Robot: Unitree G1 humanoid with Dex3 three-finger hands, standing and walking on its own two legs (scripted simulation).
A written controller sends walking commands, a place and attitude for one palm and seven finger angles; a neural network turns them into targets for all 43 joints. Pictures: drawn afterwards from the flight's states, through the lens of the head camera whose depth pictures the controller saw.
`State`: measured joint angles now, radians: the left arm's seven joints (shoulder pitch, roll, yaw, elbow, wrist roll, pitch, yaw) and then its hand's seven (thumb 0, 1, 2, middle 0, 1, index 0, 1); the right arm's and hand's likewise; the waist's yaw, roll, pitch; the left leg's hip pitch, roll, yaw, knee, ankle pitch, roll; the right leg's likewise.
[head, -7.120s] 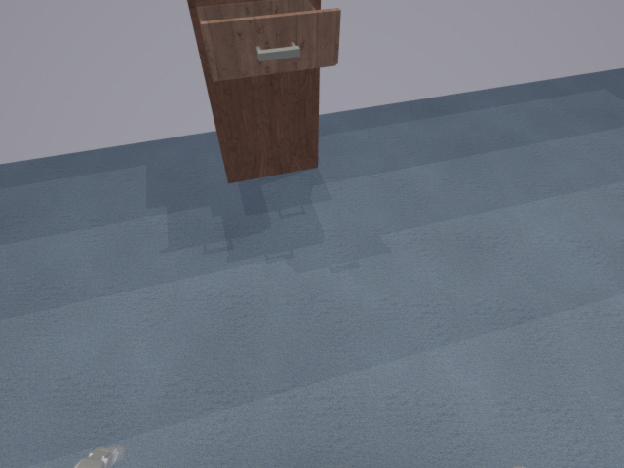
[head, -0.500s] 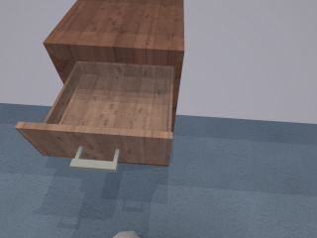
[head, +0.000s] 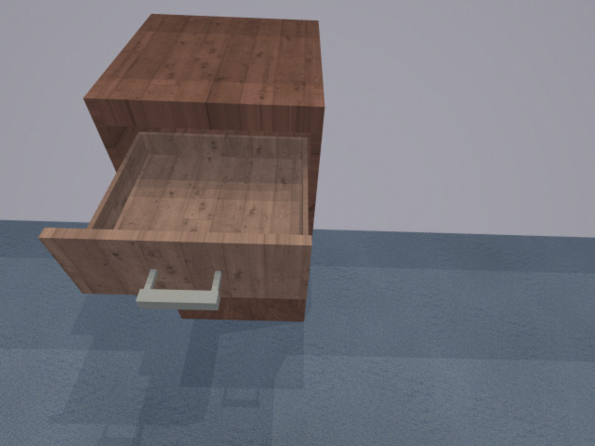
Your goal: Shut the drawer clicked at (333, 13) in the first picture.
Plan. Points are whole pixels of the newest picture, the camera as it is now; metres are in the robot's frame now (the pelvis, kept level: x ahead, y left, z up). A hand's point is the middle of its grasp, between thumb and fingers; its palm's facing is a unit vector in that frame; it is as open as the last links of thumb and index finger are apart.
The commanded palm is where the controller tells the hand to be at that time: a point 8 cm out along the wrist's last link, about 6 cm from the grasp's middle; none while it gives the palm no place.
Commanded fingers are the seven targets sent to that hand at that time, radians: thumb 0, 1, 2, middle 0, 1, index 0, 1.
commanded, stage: come to a stop and stand still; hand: left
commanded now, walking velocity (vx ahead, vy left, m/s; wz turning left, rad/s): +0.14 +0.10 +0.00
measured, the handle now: (182, 288) +0.35 +0.20 -0.03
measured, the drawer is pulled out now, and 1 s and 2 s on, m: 0.29 0.29 0.29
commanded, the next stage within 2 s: look again from close up in 0.26 s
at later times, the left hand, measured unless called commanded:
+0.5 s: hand out of the picture -0.03 +0.17 -0.19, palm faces +0.06 -0.98 -0.17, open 7.4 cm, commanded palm none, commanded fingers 0.00 0.90 0.90 -0.20 -0.30 -0.20 -0.30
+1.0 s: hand out of the picture -0.04 +0.27 -0.18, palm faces +0.00 -0.98 -0.21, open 7.4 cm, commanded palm none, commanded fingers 0.00 0.90 0.90 -0.20 -0.30 -0.20 -0.30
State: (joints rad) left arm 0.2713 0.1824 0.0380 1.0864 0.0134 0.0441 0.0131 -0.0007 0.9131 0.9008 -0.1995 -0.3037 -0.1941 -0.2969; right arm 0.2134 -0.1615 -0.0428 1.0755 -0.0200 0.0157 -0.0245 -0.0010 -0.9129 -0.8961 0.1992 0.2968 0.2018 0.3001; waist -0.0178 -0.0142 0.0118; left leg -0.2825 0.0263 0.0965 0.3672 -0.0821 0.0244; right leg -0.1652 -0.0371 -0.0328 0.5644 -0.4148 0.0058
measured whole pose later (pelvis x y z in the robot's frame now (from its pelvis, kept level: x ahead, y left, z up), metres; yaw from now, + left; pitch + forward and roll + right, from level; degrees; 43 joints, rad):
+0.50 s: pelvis +0.00 +0.01 -0.01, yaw +0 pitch -1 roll -1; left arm 0.35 0.11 0.00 1.09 0.01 -0.03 0.06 0.00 0.91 0.90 -0.21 -0.30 -0.20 -0.30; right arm 0.23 -0.17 -0.01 1.02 -0.01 -0.01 -0.03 0.01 -0.91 -0.90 0.19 0.30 0.20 0.30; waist 0.00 0.00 0.06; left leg -0.23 0.02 0.05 0.56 -0.32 0.02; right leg -0.19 -0.04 -0.04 0.58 -0.33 0.02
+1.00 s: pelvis -0.04 +0.08 +0.00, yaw +0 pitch -2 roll +0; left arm 0.33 0.22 -0.01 1.02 0.02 0.03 0.03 0.00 0.91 0.90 -0.20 -0.30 -0.19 -0.30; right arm 0.28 -0.18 0.02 1.03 -0.01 0.00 -0.01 0.00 -0.91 -0.90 0.20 0.30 0.20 0.30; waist 0.01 -0.04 0.03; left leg -0.20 -0.09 0.11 0.43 -0.22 0.12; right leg -0.17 -0.11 0.06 0.47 -0.30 -0.01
